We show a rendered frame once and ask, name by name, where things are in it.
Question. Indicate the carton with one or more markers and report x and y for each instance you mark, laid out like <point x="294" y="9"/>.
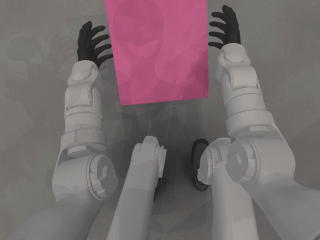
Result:
<point x="160" y="49"/>

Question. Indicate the right robot thigh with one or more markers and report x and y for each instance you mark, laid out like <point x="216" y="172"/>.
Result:
<point x="233" y="211"/>

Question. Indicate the robot left hand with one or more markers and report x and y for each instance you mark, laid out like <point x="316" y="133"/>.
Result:
<point x="86" y="46"/>

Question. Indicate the right robot upper arm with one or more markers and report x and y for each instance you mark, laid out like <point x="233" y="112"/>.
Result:
<point x="265" y="168"/>

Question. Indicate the robot left forearm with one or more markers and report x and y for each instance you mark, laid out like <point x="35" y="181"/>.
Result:
<point x="83" y="114"/>

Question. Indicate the robot right shin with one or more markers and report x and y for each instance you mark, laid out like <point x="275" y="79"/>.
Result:
<point x="219" y="141"/>

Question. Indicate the robot right forearm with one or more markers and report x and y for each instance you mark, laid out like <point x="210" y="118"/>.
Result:
<point x="247" y="116"/>

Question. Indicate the robot right hand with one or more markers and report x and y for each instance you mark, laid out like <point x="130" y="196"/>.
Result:
<point x="231" y="28"/>

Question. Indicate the left robot upper arm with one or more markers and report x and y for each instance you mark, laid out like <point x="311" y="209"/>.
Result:
<point x="81" y="187"/>

